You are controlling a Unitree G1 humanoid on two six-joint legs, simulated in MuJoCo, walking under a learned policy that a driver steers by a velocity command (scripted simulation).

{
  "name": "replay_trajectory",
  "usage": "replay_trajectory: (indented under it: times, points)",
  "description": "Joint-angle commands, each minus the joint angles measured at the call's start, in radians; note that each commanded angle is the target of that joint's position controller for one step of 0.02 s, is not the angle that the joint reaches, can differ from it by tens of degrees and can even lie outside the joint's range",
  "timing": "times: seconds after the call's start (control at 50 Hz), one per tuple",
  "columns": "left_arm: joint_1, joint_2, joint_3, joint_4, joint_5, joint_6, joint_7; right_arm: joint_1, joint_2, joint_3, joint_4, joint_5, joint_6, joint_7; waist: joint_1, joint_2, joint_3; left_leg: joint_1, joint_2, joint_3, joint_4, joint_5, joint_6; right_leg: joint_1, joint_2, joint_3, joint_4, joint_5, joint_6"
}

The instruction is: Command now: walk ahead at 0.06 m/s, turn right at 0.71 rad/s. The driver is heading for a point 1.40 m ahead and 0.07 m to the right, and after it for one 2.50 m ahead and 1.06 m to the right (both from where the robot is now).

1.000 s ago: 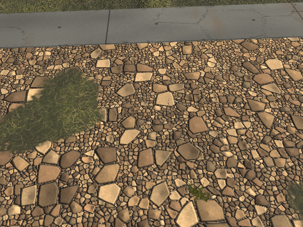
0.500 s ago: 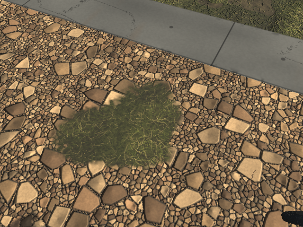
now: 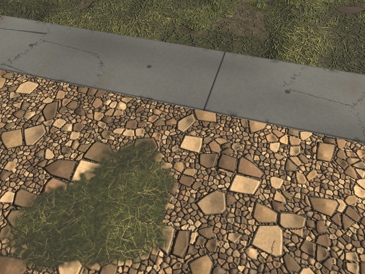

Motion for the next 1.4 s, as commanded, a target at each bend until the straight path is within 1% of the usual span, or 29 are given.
replay_trajectory:
  times: [0.02,0.04,0.06,0.08,0.1,0.12,0.14,0.18,0.24,0.44,0.56,0.58,0.6,0.62,0.64,0.66,0.72,0.8,0.88,0.92,0.96,0.98,1.0,1.02,1.04,1.06,1.12,1.32,1.4]
  points:
    - [0.022,0.071,0.023,-0.086,-0.002,-0.012,-0.013,-0.002,-0.156,-0.049,-0.059,0.004,0.005,-0.007,-0.002,0.117,-0.122,0.051,0.298,-0.156,-0.107,0.029,0.111,0.138,0.022,-0.045,-0.144,-0.002,-0.027]
    - [0.055,0.077,0.027,-0.081,-0.002,-0.018,-0.014,0.002,-0.161,-0.054,-0.057,0.007,0.010,-0.008,0.014,0.087,-0.120,0.016,0.280,-0.118,-0.041,-0.027,0.064,0.206,0.039,-0.039,-0.249,0.041,-0.046]
    - [0.096,0.116,0.039,-0.070,0.006,-0.029,-0.009,0.034,-0.147,-0.057,-0.047,0.004,0.019,-0.005,0.023,-0.034,-0.080,-0.061,0.227,-0.063,0.108,-0.149,-0.013,0.251,0.001,0.089,-0.411,0.095,-0.074]
    - [0.092,0.233,0.060,-0.098,0.011,-0.040,0.006,0.082,-0.080,-0.044,-0.069,-0.002,0.033,0.000,-0.014,-0.308,-0.040,-0.283,0.082,0.025,0.399,-0.447,-0.109,0.293,-0.265,0.489,-0.523,0.306,-0.141]
    - [0.132,0.323,0.090,-0.107,0.016,-0.035,0.020,-0.062,-0.090,-0.036,-0.140,-0.003,0.044,-0.008,0.058,-0.293,0.010,-0.396,-0.041,-0.147,0.535,-0.517,-0.121,0.197,-0.335,0.654,-0.575,0.502,-0.278]
    - [0.131,0.284,0.086,-0.096,0.014,-0.030,0.030,-0.086,-0.099,-0.035,-0.142,0.004,0.046,-0.008,0.035,-0.162,0.014,-0.390,-0.004,-0.225,0.609,-0.419,-0.121,0.192,-0.275,0.554,-0.560,0.428,-0.277]
    - [0.054,0.246,0.074,-0.110,0.003,-0.026,0.035,-0.054,-0.108,-0.039,-0.124,0.016,0.039,-0.005,-0.006,-0.129,0.010,-0.374,0.009,-0.238,0.605,-0.301,-0.112,0.182,-0.209,0.448,-0.550,0.372,-0.240]
    - [-0.040,0.191,0.059,-0.143,-0.006,-0.026,0.032,0.011,-0.136,-0.049,-0.077,0.001,0.030,0.003,-0.032,-0.120,-0.060,-0.328,0.001,-0.215,0.641,-0.191,-0.110,0.235,-0.121,0.339,-0.514,0.490,-0.197]
    - [0.008,0.163,0.048,-0.135,-0.016,-0.042,0.026,0.030,-0.127,-0.049,-0.064,0.008,0.041,0.014,-0.016,-0.070,-0.127,-0.299,-0.001,-0.217,0.678,-0.178,-0.118,0.317,-0.120,0.314,-0.491,0.649,-0.193]
    - [0.038,0.159,0.030,-0.109,0.007,-0.056,0.035,0.015,-0.117,-0.036,-0.047,0.018,0.057,0.010,0.024,-0.109,-0.071,-0.165,-0.004,-0.220,0.358,-0.240,-0.093,0.324,-0.133,0.369,-0.514,0.503,-0.216]
    - [-0.022,0.143,0.013,-0.080,0.006,-0.057,0.037,0.077,-0.091,-0.023,-0.014,0.033,0.039,-0.006,-0.020,-0.090,-0.075,0.088,-0.041,-0.198,0.030,-0.177,-0.049,0.226,-0.103,0.394,-0.460,0.512,-0.188]
    - [-0.003,0.134,0.010,-0.066,-0.005,-0.055,0.039,0.136,-0.072,-0.015,0.005,0.020,0.025,-0.004,-0.041,-0.066,-0.131,0.217,-0.045,-0.183,-0.095,-0.126,-0.032,0.185,-0.074,0.392,-0.466,0.210,-0.166]
    - [0.013,0.112,0.005,-0.068,-0.003,-0.056,0.036,0.160,-0.108,-0.020,0.014,0.000,0.010,-0.006,-0.037,0.004,-0.129,0.321,0.026,-0.280,-0.115,-0.259,0.002,0.050,-0.014,0.382,-0.431,-0.154,-0.135]
    - [-0.034,0.083,-0.004,-0.099,-0.002,-0.060,0.029,0.209,-0.189,-0.036,0.011,-0.007,0.003,-0.004,-0.073,0.139,-0.090,0.409,0.192,-0.530,-0.227,-0.576,0.079,-0.176,0.084,0.258,-0.271,-0.298,-0.096]
    - [-0.125,0.109,0.002,-0.132,0.007,-0.064,0.022,0.242,-0.286,-0.071,0.040,-0.005,0.000,0.006,-0.119,0.270,0.033,0.300,0.355,-0.807,-0.409,-0.820,0.183,-0.302,0.174,0.078,-0.054,-0.157,-0.072]
    - [-0.177,0.158,0.019,-0.148,0.024,-0.073,0.018,0.206,-0.234,-0.064,0.044,-0.003,-0.006,0.013,-0.092,0.164,0.133,0.204,0.366,-0.807,-0.425,-0.770,0.200,-0.329,0.085,0.125,0.062,-0.049,-0.063]
    - [-0.073,0.138,0.023,-0.089,0.029,-0.099,-0.023,0.110,-0.159,-0.047,0.026,0.023,-0.041,0.024,-0.016,0.115,0.032,0.219,0.229,-0.570,-0.402,-0.483,0.127,-0.259,0.043,0.082,0.121,0.123,-0.016]
    - [-0.151,0.091,0.009,-0.103,0.017,-0.101,-0.039,0.159,-0.166,-0.056,0.048,0.028,-0.070,0.032,-0.051,0.134,0.019,0.202,0.175,-0.441,-0.413,-0.382,0.116,-0.221,0.019,0.023,-0.008,0.201,0.014]
    - [-0.226,0.098,0.008,-0.126,0.013,-0.108,-0.035,0.198,-0.193,-0.068,0.060,0.026,-0.080,0.038,-0.086,0.133,0.038,0.147,0.191,-0.420,-0.404,-0.336,0.123,-0.082,0.018,-0.004,-0.225,0.179,0.013]
    - [-0.220,0.107,0.011,-0.134,0.011,-0.116,-0.029,0.189,-0.213,-0.073,0.059,0.028,-0.079,0.040,-0.071,0.118,0.057,0.098,0.207,-0.452,-0.380,-0.342,0.141,0.005,0.028,-0.010,-0.292,0.143,-0.001]
    - [-0.097,0.119,0.018,-0.102,0.011,-0.134,-0.013,0.139,-0.215,-0.075,0.047,0.032,-0.074,0.042,0.008,0.074,0.039,-0.004,0.186,-0.451,-0.284,-0.305,0.135,0.219,0.042,-0.010,-0.380,0.175,-0.016]
    - [0.070,0.154,0.033,-0.048,0.017,-0.150,0.004,0.113,-0.183,-0.066,0.038,0.026,-0.078,0.044,0.086,0.012,-0.035,-0.130,0.124,-0.405,-0.108,-0.215,0.115,0.472,0.038,0.013,-0.388,0.149,-0.024]
    - [0.258,0.255,0.060,-0.015,0.039,-0.164,0.025,0.078,-0.104,-0.042,0.004,0.032,-0.087,0.049,0.189,-0.171,-0.161,-0.325,-0.006,-0.290,0.257,-0.212,0.074,0.728,-0.164,0.266,-0.488,-0.140,-0.053]
    - [0.316,0.361,0.083,-0.006,0.053,-0.162,0.028,0.049,-0.042,-0.024,-0.058,0.053,-0.096,0.043,0.182,-0.362,-0.208,-0.530,-0.089,-0.225,0.554,-0.339,0.061,0.749,-0.377,0.672,-0.657,-0.516,-0.096]
    - [0.197,0.276,0.060,-0.037,0.056,-0.163,0.031,0.041,-0.094,-0.034,-0.040,0.037,-0.082,0.037,0.120,-0.166,-0.128,-0.558,-0.021,-0.313,0.711,-0.249,0.073,0.621,-0.385,0.674,-0.643,-0.492,-0.100]
    - [0.117,0.208,0.039,-0.054,0.045,-0.165,0.029,0.044,-0.106,-0.039,-0.030,0.031,-0.076,0.049,0.075,-0.087,-0.087,-0.542,0.019,-0.318,0.726,-0.161,0.067,0.537,-0.342,0.534,-0.626,-0.365,-0.080]
    - [0.077,0.144,0.017,-0.041,0.020,-0.174,0.034,0.064,-0.109,-0.043,-0.010,0.002,-0.041,0.089,0.024,-0.119,-0.037,-0.503,0.089,-0.259,0.748,-0.062,0.023,0.419,-0.248,0.246,-0.686,-0.132,-0.042]
    - [0.201,0.101,0.006,0.092,0.015,-0.206,0.037,-0.233,-0.068,-0.008,-0.118,0.008,-0.014,0.131,0.011,-0.037,0.140,-0.530,0.062,-0.068,0.463,0.164,0.065,0.427,-0.163,-0.219,-0.769,0.559,-0.004]
    - [0.203,0.207,0.026,0.103,0.015,-0.177,0.068,-0.134,-0.099,-0.008,-0.104,0.024,-0.011,0.111,-0.087,-0.113,0.009,-0.219,-0.080,0.053,0.306,0.074,0.143,0.557,-0.195,-0.279,-0.508,1.495,0.018]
